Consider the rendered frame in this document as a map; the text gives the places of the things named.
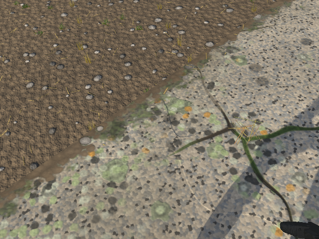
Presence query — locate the right robot hand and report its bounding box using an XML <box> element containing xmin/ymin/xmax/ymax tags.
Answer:
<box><xmin>280</xmin><ymin>221</ymin><xmax>319</xmax><ymax>239</ymax></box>

